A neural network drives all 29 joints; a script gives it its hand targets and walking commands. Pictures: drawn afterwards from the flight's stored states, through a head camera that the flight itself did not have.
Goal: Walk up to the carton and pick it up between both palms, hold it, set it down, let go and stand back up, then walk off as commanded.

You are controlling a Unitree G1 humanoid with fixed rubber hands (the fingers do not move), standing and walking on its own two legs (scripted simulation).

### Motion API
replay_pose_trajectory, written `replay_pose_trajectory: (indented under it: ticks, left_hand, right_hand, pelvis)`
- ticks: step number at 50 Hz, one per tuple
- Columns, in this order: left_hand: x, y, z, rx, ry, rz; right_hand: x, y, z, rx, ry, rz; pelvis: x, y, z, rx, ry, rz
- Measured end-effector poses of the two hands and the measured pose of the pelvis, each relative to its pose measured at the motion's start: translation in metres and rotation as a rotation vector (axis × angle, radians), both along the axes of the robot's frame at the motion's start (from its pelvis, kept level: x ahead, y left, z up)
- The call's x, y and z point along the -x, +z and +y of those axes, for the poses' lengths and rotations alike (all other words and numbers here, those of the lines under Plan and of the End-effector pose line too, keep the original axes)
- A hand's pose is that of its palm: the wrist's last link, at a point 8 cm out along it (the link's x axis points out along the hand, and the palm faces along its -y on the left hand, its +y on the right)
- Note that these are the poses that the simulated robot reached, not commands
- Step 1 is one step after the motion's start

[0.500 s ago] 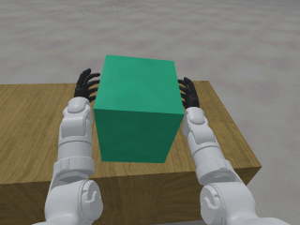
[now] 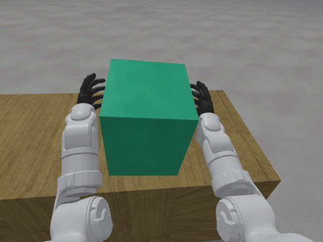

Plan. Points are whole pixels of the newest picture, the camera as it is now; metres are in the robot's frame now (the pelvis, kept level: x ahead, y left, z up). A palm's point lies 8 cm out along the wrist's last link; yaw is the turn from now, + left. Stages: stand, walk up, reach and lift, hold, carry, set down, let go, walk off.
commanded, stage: reach and lift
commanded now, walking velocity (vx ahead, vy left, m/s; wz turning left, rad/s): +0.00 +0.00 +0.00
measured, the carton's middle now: (146, 120) +0.41 +0.03 +0.12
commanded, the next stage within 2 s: hold in 0.74 s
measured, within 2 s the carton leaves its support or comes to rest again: neither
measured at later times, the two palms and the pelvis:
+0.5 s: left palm (85, 104) +0.37 +0.17 +0.21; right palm (206, 107) +0.37 -0.12 +0.19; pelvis +0.00 +0.00 +0.00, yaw +0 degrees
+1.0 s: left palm (83, 101) +0.35 +0.17 +0.23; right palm (209, 103) +0.36 -0.12 +0.21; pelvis -0.01 +0.00 +0.00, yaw +0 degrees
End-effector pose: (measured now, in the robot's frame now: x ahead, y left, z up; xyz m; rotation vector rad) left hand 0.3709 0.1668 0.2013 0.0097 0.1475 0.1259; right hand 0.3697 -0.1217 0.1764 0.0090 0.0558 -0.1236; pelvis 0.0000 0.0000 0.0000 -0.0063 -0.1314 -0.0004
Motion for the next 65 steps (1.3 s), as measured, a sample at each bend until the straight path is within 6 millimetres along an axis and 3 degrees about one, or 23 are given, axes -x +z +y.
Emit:
replay_pose_trajectory:
  ticks: [28,46,65]
  left_hand:
    - [0.005,0.01,0.0,-0.01,0.009,-0.002]
    - [0.018,0.029,-0.001,-0.016,0.014,-0.031]
    - [0.02,0.032,-0.001,-0.017,0.015,-0.027]
  right_hand:
    - [0.001,0.016,-0.001,-0.018,0.011,-0.011]
    - [0.01,0.036,-0.002,-0.024,0.016,-0.043]
    - [0.011,0.041,-0.002,-0.024,0.018,-0.039]
  pelvis:
    - [0.001,0.0,0.0,0.0,0.0,-0.01]
    - [0.005,0.0,0.0,0.0,0.0,-0.027]
    - [0.005,0.0,0.0,0.0,0.001,-0.027]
